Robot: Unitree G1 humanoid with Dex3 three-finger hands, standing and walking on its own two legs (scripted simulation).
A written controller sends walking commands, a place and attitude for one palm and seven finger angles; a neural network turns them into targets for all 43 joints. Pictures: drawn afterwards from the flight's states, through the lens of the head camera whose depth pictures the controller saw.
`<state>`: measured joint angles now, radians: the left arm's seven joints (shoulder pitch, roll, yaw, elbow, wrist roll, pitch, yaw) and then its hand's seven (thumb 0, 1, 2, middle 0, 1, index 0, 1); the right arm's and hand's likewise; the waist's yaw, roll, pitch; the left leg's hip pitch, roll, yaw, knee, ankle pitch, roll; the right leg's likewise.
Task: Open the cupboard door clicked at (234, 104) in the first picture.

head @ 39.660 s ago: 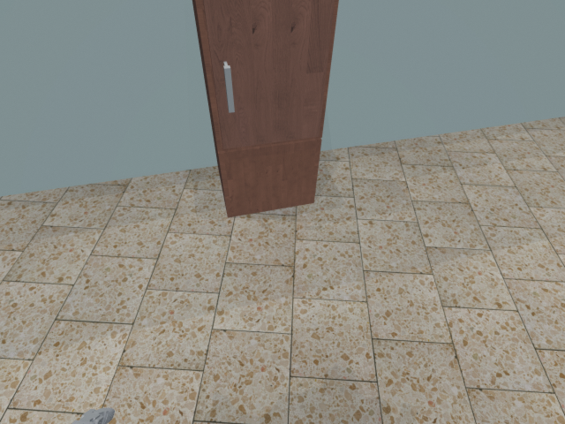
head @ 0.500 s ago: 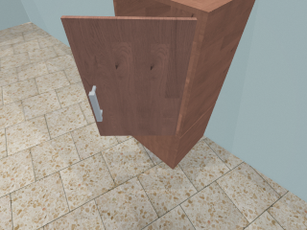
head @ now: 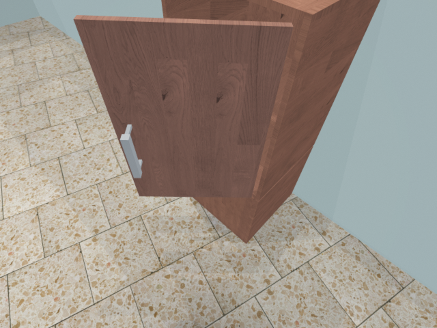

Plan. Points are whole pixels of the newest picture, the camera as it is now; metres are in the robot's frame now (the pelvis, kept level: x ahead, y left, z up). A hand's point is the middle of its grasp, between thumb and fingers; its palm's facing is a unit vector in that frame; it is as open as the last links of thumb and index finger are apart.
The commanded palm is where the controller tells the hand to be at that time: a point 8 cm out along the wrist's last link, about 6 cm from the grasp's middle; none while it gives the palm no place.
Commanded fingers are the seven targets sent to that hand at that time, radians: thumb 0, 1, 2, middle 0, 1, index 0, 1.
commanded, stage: come to a stop and stand still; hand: left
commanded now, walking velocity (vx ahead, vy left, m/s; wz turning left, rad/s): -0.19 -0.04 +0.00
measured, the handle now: (133, 152) +0.53 +0.26 -0.07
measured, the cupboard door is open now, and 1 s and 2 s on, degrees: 44 44 44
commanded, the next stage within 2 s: look again from close up in 1.94 s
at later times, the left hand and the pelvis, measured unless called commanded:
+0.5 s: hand out of the picture +0.06 +0.20 -0.17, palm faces +0.04 -0.97 -0.25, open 7.3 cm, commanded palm none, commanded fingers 0.00 0.90 0.90 -0.20 -0.30 -0.20 -0.30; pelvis +0.00 +0.00 +0.01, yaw +1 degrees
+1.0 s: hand out of the picture +0.01 +0.17 -0.15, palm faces -0.02 -0.97 -0.24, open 7.4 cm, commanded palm none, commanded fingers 0.00 0.90 0.90 -0.20 -0.30 -0.20 -0.30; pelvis -0.02 -0.01 +0.01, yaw +1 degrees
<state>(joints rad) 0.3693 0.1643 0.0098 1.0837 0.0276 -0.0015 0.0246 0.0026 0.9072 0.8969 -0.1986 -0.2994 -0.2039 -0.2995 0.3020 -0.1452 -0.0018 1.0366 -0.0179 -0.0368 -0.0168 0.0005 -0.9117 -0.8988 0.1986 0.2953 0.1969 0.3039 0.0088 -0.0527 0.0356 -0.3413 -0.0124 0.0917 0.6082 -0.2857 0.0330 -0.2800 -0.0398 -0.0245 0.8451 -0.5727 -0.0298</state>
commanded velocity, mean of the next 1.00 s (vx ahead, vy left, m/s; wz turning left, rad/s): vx -0.05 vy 0.01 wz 0.00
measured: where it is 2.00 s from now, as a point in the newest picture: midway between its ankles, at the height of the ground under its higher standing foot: outside the picture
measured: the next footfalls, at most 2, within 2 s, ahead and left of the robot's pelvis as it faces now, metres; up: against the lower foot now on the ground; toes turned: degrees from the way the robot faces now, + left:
right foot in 0.08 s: +0.03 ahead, -0.13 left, +0.00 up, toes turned +1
left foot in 0.38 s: +0.06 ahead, +0.13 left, +0.00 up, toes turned +6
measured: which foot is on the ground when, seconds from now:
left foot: down 0.00-0.12, up 0.14-0.36, down 0.38-1.00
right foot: up 0.00-0.06, down 0.08-1.00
